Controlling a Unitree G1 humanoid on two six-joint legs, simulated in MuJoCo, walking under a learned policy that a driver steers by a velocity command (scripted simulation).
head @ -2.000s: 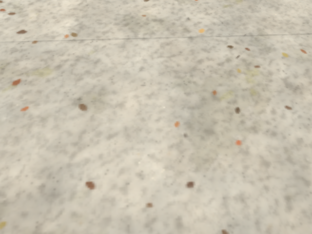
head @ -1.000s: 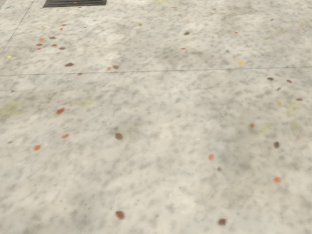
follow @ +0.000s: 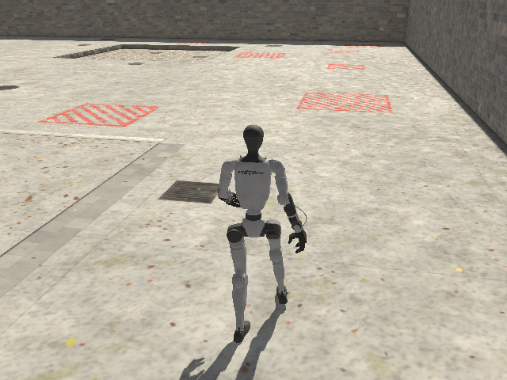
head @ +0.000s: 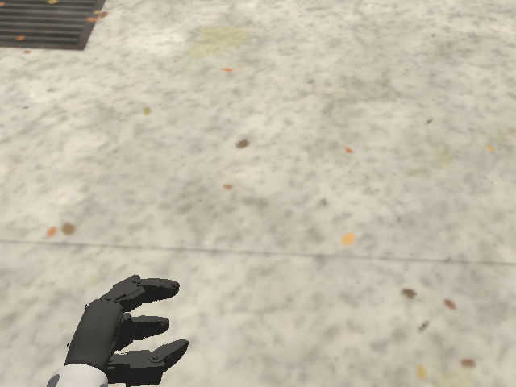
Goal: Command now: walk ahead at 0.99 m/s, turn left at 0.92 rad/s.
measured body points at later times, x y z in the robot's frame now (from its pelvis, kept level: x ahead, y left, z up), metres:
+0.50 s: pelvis +0.40 +0.01 -0.04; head +0.44 +0.03 +0.41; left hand +0.26 +0.25 -0.16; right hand +0.72 -0.09 -0.11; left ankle +0.51 +0.08 -0.73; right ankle +0.26 -0.19 -0.63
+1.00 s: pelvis +0.55 +0.01 +0.00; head +0.57 +0.01 +0.45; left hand +0.48 +0.29 -0.10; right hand +0.81 -0.12 -0.11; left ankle +0.51 +0.08 -0.72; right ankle +0.63 -0.06 -0.73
